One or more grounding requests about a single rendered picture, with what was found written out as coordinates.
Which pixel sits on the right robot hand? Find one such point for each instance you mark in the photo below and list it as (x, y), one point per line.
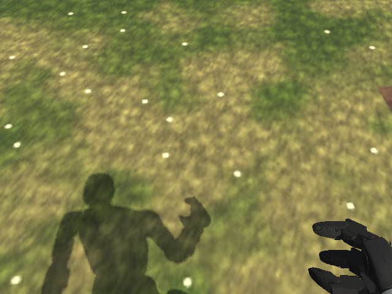
(372, 265)

